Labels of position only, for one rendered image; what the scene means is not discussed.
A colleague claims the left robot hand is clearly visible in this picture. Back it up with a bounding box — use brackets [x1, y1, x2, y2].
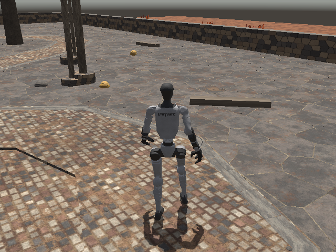
[141, 137, 154, 145]

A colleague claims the left robot forearm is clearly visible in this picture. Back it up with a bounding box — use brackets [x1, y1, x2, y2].
[141, 126, 148, 140]

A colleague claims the right robot hand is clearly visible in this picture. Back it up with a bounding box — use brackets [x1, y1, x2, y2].
[191, 149, 203, 164]

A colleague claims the robot right upper arm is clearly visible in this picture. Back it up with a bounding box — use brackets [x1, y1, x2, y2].
[178, 106, 192, 135]

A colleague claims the robot left upper arm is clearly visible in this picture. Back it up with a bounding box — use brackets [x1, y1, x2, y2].
[143, 106, 156, 133]

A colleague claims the right robot forearm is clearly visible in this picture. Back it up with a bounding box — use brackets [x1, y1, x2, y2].
[188, 127, 201, 152]

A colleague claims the robot shin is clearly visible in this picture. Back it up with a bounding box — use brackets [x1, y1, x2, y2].
[178, 166, 186, 197]
[153, 178, 162, 213]

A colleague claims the robot right shin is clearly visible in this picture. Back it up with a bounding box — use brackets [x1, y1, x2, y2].
[178, 166, 186, 197]

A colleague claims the robot left shin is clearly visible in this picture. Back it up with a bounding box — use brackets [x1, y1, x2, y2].
[153, 178, 162, 213]

